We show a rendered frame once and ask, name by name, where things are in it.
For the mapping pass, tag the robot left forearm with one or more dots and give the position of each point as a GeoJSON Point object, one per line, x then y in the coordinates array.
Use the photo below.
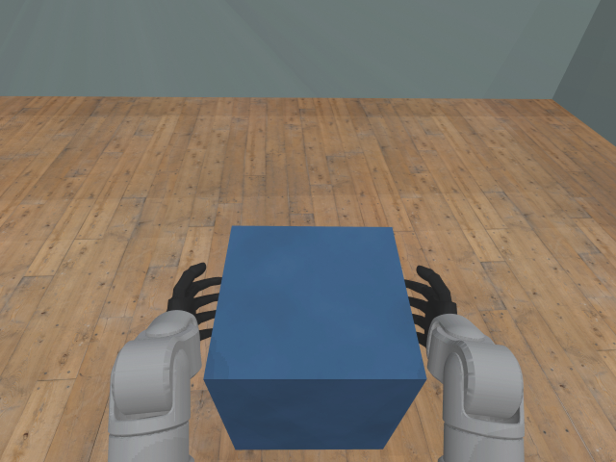
{"type": "Point", "coordinates": [150, 392]}

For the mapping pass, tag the robot right forearm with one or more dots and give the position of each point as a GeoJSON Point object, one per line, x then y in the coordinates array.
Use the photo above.
{"type": "Point", "coordinates": [483, 393]}

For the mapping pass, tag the right robot hand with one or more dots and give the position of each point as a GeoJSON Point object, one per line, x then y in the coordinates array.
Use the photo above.
{"type": "Point", "coordinates": [439, 300]}

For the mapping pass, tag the left robot hand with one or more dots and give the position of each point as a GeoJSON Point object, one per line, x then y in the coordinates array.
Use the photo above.
{"type": "Point", "coordinates": [184, 292]}

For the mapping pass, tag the carton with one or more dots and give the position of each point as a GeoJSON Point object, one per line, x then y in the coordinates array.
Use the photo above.
{"type": "Point", "coordinates": [314, 345]}

